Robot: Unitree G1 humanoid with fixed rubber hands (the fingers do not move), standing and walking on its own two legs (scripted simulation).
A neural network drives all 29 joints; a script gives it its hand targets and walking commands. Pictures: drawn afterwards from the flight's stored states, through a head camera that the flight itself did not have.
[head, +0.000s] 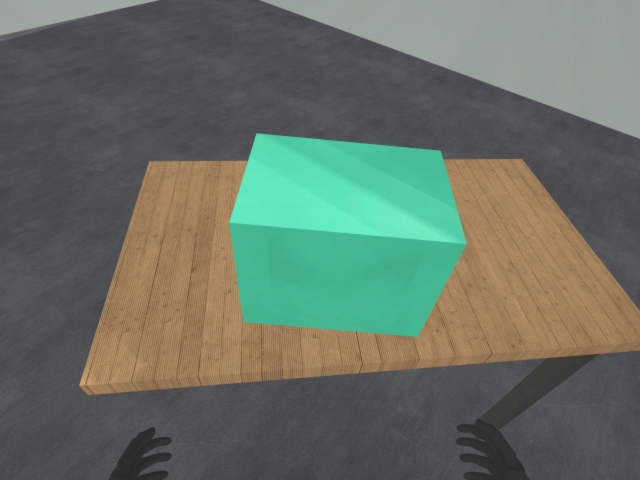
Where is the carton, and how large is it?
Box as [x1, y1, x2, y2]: [229, 133, 466, 336]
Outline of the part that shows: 257,133 229,221 243,321 417,336 466,243 440,151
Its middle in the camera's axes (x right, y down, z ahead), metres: +0.03 +0.00 +0.62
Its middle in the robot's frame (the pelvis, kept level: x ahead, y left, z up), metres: +0.48 -0.02 +0.02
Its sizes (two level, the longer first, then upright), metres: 0.292 0.199 0.234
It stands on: a table, 0.68 m high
